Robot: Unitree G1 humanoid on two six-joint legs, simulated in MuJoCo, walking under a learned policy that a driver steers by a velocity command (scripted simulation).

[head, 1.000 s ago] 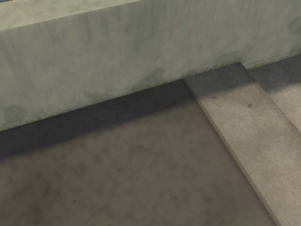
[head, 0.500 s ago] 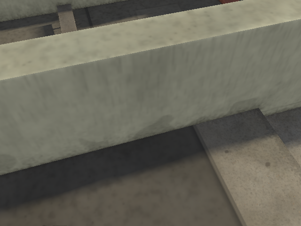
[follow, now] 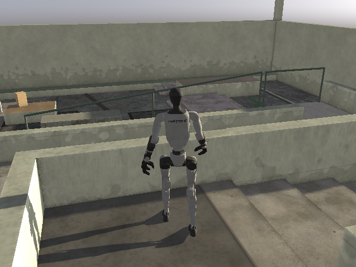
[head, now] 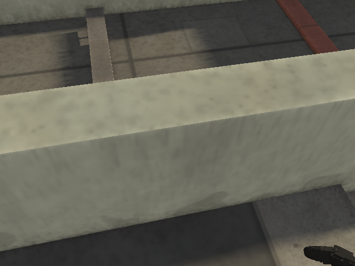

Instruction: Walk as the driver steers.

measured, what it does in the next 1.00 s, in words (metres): walks ahead, turning right: right foot, then left foot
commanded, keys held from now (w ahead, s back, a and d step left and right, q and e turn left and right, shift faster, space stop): e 1.00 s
